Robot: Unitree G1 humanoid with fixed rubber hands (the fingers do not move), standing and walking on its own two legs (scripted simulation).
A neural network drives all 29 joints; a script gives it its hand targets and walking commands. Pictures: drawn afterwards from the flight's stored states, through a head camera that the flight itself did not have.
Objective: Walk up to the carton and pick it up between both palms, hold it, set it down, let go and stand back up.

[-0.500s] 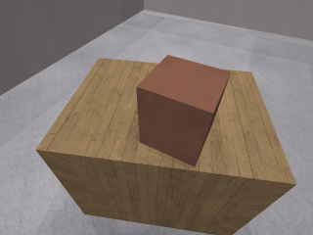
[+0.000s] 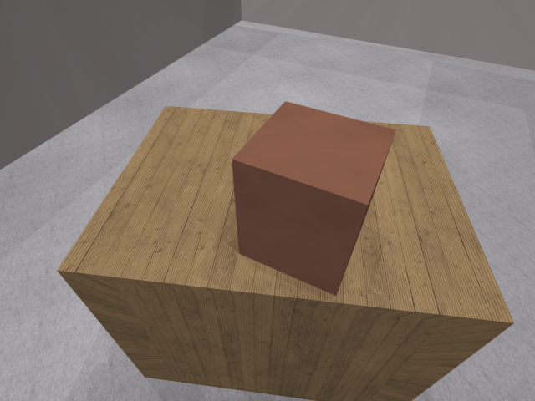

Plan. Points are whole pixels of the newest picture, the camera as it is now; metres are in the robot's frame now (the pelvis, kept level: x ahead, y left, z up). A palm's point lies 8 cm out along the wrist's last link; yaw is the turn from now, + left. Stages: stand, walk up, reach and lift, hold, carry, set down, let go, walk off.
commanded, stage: stand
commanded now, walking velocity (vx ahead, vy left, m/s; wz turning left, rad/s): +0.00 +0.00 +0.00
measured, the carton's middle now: (310, 197) +0.48 -0.06 +0.04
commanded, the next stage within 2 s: none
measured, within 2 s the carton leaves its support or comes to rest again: neither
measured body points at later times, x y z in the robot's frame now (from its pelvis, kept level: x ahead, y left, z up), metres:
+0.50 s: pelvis +0.00 +0.00 +0.00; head +0.01 +0.00 +0.45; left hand -0.05 +0.20 -0.16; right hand -0.02 -0.21 -0.16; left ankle +0.01 +0.12 -0.74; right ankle -0.03 -0.09 -0.74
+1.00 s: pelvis +0.00 -0.01 +0.00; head +0.01 +0.00 +0.45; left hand -0.06 +0.19 -0.16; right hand -0.03 -0.22 -0.16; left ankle +0.01 +0.12 -0.74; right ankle -0.03 -0.09 -0.74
